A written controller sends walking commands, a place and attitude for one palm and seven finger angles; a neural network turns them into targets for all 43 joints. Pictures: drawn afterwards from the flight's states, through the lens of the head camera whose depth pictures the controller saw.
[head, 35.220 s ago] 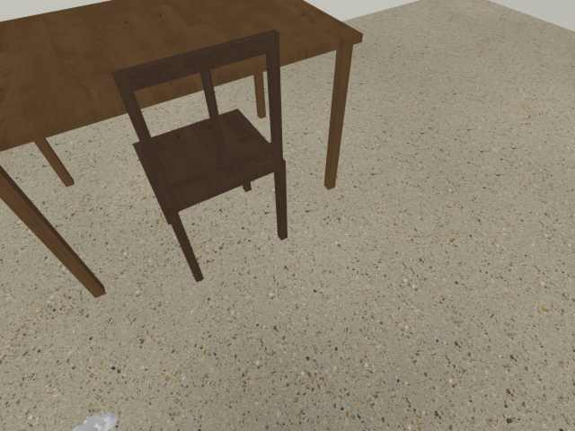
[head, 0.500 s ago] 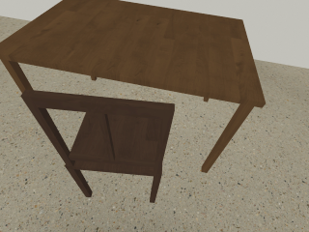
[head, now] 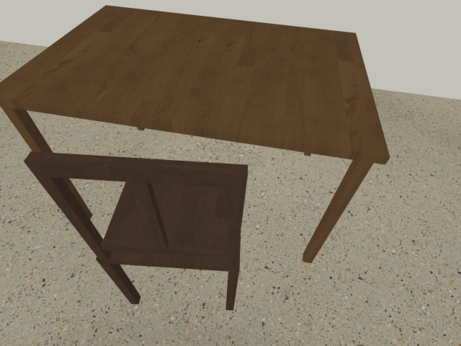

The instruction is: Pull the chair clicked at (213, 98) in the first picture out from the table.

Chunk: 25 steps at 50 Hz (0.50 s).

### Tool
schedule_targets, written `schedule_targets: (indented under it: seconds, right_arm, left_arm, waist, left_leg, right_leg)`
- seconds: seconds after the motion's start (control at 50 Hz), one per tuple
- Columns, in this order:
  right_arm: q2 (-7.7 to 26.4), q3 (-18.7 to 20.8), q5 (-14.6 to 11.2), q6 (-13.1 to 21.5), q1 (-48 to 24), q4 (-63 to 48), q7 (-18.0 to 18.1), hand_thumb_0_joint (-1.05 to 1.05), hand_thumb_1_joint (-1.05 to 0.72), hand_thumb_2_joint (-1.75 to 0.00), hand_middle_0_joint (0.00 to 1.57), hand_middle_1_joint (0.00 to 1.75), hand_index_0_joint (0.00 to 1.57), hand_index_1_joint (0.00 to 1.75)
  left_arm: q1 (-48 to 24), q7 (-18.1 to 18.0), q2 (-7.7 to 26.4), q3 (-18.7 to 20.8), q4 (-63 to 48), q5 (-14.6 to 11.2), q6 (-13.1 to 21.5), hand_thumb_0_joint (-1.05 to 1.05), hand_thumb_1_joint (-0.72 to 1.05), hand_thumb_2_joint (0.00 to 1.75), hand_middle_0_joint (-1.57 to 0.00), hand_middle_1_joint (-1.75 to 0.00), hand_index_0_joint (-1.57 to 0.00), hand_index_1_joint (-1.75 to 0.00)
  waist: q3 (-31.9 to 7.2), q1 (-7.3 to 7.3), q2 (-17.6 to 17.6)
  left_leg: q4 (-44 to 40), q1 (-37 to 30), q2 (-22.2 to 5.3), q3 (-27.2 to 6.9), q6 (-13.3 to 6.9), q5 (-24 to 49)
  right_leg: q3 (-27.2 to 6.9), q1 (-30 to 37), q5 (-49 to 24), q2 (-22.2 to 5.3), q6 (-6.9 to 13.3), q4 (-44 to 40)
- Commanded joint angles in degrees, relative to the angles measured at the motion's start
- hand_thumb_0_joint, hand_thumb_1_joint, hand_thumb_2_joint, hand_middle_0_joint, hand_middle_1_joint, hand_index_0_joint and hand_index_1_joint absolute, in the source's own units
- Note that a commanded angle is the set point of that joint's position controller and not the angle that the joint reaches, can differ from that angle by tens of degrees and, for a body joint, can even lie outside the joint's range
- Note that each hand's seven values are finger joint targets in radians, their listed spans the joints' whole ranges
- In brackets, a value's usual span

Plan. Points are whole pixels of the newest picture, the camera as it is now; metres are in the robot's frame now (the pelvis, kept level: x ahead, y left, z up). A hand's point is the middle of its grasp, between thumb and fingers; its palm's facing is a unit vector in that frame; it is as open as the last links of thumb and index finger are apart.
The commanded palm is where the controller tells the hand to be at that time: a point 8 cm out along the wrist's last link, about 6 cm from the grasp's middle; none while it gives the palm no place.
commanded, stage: come to a stop and stand still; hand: left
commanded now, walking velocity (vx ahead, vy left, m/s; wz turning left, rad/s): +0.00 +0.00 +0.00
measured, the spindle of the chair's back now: (155, 218) +0.40 +0.21 -0.10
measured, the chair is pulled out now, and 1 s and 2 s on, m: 0.16 0.16 0.16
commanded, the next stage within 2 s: look again from close up in 0.14 s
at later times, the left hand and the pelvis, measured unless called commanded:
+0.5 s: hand out of the picture +0.02 +0.19 -0.17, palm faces +0.00 -0.97 -0.24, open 7.3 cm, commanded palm none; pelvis +0.00 +0.01 -0.01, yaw -1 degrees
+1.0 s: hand out of the picture +0.02 +0.17 -0.18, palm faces -0.01 -0.98 -0.21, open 7.3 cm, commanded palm none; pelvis +0.01 +0.00 -0.01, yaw -1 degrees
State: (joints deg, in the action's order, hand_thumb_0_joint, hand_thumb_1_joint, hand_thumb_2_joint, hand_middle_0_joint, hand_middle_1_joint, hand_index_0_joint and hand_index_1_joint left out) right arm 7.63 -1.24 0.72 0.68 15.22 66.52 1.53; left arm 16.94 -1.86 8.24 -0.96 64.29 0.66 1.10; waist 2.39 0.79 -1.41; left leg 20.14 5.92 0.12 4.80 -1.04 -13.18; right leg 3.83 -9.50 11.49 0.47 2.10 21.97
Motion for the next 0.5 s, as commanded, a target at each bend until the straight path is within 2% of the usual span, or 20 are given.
schedule_targets:
  seconds: [0.0,0.08,0.1,0.12,0.14,0.16,0.18,0.22,0.24,0.26,0.32,0.38,0.44,0.46,0.48]
  right_arm:
    - [4.17,0.81,-0.16,0.65,3.73,-0.88,0.36,0.00,-0.90,-0.90,0.20,0.30,0.20,0.30]
    - [3.52,0.86,-0.15,0.77,4.88,-0.37,0.50,0.00,-0.90,-0.90,0.20,0.30,0.20,0.30]
    - [6.57,1.26,-0.71,1.87,-1.03,-4.51,-0.24,0.00,-0.90,-0.90,0.20,0.30,0.20,0.30]
    - [3.49,1.30,-0.24,0.97,4.02,-5.99,-0.17,0.00,-0.90,-0.90,0.20,0.30,0.20,0.30]
    - [3.49,1.35,-0.10,1.07,6.14,-5.39,-0.23,0.00,-0.90,-0.90,0.20,0.30,0.20,0.30]
    - [3.90,1.56,0.35,1.16,6.72,-5.90,-0.36,0.00,-0.90,-0.90,0.20,0.30,0.20,0.30]
    - [4.32,1.61,0.26,1.15,6.35,-6.50,-0.26,0.00,-0.90,-0.90,0.20,0.30,0.20,0.30]
    - [4.42,1.70,0.08,0.97,6.68,-7.18,-0.19,0.00,-0.90,-0.90,0.20,0.30,0.20,0.30]
    - [4.66,1.66,0.06,1.11,7.16,-7.17,-0.17,0.00,-0.90,-0.90,0.20,0.30,0.20,0.30]
    - [4.63,1.59,0.22,1.13,7.10,-7.12,-0.16,0.00,-0.90,-0.90,0.20,0.30,0.20,0.30]
    - [5.16,1.44,0.08,1.63,7.11,-6.94,-0.10,0.00,-0.90,-0.90,0.20,0.30,0.20,0.30]
    - [5.59,1.34,0.17,1.66,6.46,-6.68,0.01,0.00,-0.90,-0.90,0.20,0.30,0.20,0.30]
    - [6.06,1.32,0.13,1.67,6.22,-6.39,-0.02,0.00,-0.90,-0.90,0.20,0.30,0.20,0.30]
    - [5.85,1.29,0.22,1.65,6.18,-6.09,0.01,0.00,-0.90,-0.90,0.20,0.30,0.20,0.30]
    - [6.03,1.30,0.16,1.68,5.74,-6.06,0.00,0.00,-0.90,-0.90,0.20,0.30,0.20,0.30]
  left_arm:
    - [4.43,-0.40,4.86,0.80,-1.05,-0.36,0.88,0.00,0.90,0.90,-0.20,-0.30,-0.20,-0.30]
    - [5.33,-0.50,4.23,0.82,-0.87,-0.46,0.95,0.00,0.90,0.90,-0.20,-0.30,-0.20,-0.30]
    - [7.16,-2.60,6.21,0.71,1.02,0.66,2.28,0.00,0.90,0.90,-0.20,-0.30,-0.20,-0.30]
    - [5.72,-2.18,8.48,1.29,-1.54,0.04,2.26,0.00,0.90,0.90,-0.20,-0.30,-0.20,-0.30]
    - [3.55,-1.65,7.37,0.98,-2.07,-0.05,2.23,0.00,0.90,0.90,-0.20,-0.30,-0.20,-0.30]
    - [2.62,-1.06,7.18,0.92,-3.26,-0.16,1.77,0.00,0.90,0.90,-0.20,-0.30,-0.20,-0.30]
    - [2.36,-0.89,6.43,0.85,-3.55,-0.08,1.49,0.00,0.90,0.90,-0.20,-0.30,-0.20,-0.30]
    - [2.30,-0.80,5.03,0.63,-3.74,0.06,1.16,0.00,0.90,0.90,-0.20,-0.30,-0.20,-0.30]
    - [2.43,-0.81,4.65,0.60,-3.74,0.07,1.15,0.00,0.90,0.90,-0.20,-0.30,-0.20,-0.30]
    - [2.22,-0.67,4.88,0.63,-4.00,-0.01,0.96,0.00,0.90,0.90,-0.20,-0.30,-0.20,-0.30]
    - [2.53,-0.76,4.79,0.82,-4.24,-0.02,0.95,0.00,0.90,0.90,-0.20,-0.30,-0.20,-0.30]
    - [2.31,-0.73,5.11,0.90,-4.45,-0.16,0.64,0.00,0.90,0.90,-0.20,-0.30,-0.20,-0.30]
    - [2.05,-0.74,5.62,1.03,-4.64,-0.10,0.65,0.00,0.90,0.90,-0.20,-0.30,-0.20,-0.30]
    - [1.82,-0.69,5.69,1.06,-4.66,-0.20,0.50,0.00,0.90,0.90,-0.20,-0.30,-0.20,-0.30]
    - [1.78,-0.71,5.87,1.12,-4.81,-0.15,0.50,0.00,0.90,0.90,-0.20,-0.30,-0.20,-0.30]
  waist:
    - [1.78,-0.08,0.90]
    - [1.46,-0.09,1.64]
    - [2.35,1.20,5.11]
    - [-2.80,-2.10,6.36]
    - [-3.45,-2.56,6.31]
    - [-4.82,-1.86,8.24]
    - [-2.50,-1.77,6.41]
    - [2.35,-1.75,0.33]
    - [2.38,-1.84,-0.45]
    - [2.65,-1.57,1.29]
    - [2.39,-1.24,-0.31]
    - [2.79,-0.87,1.60]
    - [2.31,-0.93,-0.80]
    - [1.84,-0.88,0.84]
    - [2.10,-0.72,0.95]
  left_leg:
    - [-3.87,3.52,-5.96,-6.10,-0.21,4.65]
    - [-3.46,3.41,-5.89,-6.04,-0.23,4.92]
    - [8.64,7.54,-6.86,-2.67,1.27,10.05]
    - [6.63,6.28,-4.05,-4.71,1.06,-2.83]
    - [4.90,5.90,-4.69,-5.31,0.65,-2.52]
    - [4.16,5.00,-5.23,-5.38,-0.06,-1.37]
    - [3.87,7.22,-5.52,-6.34,-0.55,-1.28]
    - [2.54,9.88,-5.68,-6.99,-1.10,-2.69]
    - [2.20,9.52,-5.72,-7.10,-1.27,-1.98]
    - [1.19,9.30,-5.81,-7.12,-1.42,-1.98]
    - [0.84,9.08,-6.00,-7.24,-1.60,0.71]
    - [0.05,8.44,-6.16,-7.01,-1.66,1.46]
    - [0.23,7.53,-5.93,-6.40,-1.54,1.94]
    - [-0.31,6.93,-6.06,-6.39,-1.54,2.29]
    - [0.03,7.05,-6.08,-6.14,-1.50,3.01]
  right_leg:
    - [-7.38,0.49,-6.74,-7.18,0.37,-4.15]
    - [-7.42,0.58,-7.12,-6.94,0.45,-3.99]
    - [-8.25,-0.75,-29.29,-10.64,-0.60,-0.12]
    - [-11.25,0.62,-17.85,-12.16,1.58,-0.15]
    - [-9.91,-1.79,-5.68,-10.22,2.46,0.62]
    - [-9.06,-2.58,0.96,-8.03,2.59,1.36]
    - [-8.49,-3.89,3.46,-7.16,2.05,1.35]
    - [-8.62,-6.22,5.83,-6.41,1.63,0.76]
    - [-8.72,-6.37,5.28,-6.28,1.63,0.94]
    - [-8.51,-6.43,5.12,-6.05,1.65,1.18]
    - [-8.11,-5.07,1.10,-5.76,1.28,2.61]
    - [-7.99,-4.94,-0.19,-5.65,1.11,3.01]
    - [-8.55,-4.60,-1.41,-5.96,1.05,2.62]
    - [-8.25,-4.50,-1.44,-5.83,1.13,2.81]
    - [-8.25,-4.36,-2.36,-5.89,0.97,2.89]
